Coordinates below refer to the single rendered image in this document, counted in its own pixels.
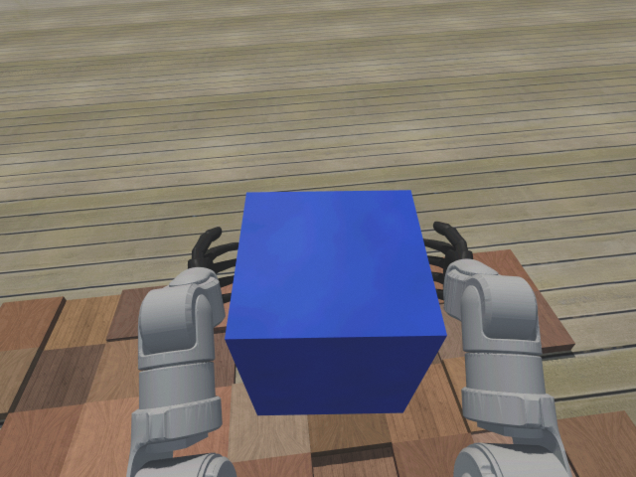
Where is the robot left hand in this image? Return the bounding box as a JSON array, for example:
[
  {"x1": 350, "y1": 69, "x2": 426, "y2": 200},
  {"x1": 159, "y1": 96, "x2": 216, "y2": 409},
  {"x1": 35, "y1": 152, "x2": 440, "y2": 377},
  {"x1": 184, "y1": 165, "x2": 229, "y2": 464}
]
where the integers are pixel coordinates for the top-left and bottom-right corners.
[{"x1": 188, "y1": 227, "x2": 239, "y2": 303}]

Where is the robot right hand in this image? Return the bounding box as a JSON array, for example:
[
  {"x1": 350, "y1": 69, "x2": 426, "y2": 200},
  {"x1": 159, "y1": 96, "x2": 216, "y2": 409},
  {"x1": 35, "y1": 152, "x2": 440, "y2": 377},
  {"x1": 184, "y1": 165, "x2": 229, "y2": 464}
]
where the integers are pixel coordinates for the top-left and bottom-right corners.
[{"x1": 423, "y1": 222, "x2": 473, "y2": 300}]

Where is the left robot upper arm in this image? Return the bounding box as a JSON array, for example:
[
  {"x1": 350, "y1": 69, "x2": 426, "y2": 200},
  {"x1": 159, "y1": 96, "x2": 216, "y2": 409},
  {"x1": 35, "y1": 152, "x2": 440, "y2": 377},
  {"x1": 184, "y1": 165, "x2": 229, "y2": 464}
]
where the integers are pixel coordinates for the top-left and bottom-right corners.
[{"x1": 134, "y1": 453, "x2": 237, "y2": 477}]

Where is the right robot upper arm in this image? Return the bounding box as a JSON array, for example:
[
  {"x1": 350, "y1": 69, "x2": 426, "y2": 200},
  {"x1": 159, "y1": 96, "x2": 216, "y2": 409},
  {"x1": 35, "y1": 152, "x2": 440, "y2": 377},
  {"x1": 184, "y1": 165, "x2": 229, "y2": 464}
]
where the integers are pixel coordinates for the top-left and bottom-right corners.
[{"x1": 453, "y1": 443, "x2": 569, "y2": 477}]

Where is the robot left forearm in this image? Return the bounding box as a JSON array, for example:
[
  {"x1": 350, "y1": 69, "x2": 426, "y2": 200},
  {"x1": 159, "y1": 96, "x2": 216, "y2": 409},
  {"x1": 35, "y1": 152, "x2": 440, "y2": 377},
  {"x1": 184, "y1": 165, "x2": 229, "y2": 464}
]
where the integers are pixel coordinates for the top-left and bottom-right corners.
[{"x1": 126, "y1": 267, "x2": 226, "y2": 477}]

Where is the carton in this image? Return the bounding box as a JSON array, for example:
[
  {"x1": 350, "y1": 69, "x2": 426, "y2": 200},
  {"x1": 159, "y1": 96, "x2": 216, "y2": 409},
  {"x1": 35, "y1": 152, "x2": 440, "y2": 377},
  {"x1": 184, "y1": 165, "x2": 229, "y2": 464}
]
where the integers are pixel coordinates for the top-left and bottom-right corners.
[{"x1": 225, "y1": 190, "x2": 447, "y2": 415}]

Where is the robot right forearm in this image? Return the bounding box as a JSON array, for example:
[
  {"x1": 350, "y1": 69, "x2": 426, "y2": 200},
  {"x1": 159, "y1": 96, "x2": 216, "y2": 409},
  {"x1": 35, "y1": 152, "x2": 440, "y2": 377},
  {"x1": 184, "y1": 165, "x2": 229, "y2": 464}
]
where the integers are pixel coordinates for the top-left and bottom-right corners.
[{"x1": 443, "y1": 258, "x2": 572, "y2": 477}]

